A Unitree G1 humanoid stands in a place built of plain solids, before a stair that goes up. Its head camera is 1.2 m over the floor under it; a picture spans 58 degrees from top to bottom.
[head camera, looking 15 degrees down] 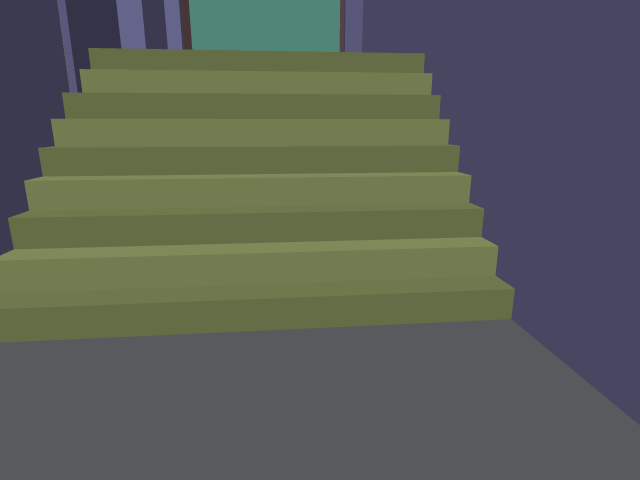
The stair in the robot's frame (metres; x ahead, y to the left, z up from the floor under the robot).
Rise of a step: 0.21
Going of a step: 0.25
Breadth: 3.19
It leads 6 degrees to the left of straight ahead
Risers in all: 9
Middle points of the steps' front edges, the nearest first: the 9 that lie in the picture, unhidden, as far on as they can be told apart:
2.37 0.36 0.21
2.62 0.39 0.41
2.87 0.41 0.62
3.12 0.44 0.83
3.36 0.46 1.03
3.61 0.49 1.24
3.86 0.51 1.45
4.11 0.54 1.66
4.36 0.56 1.86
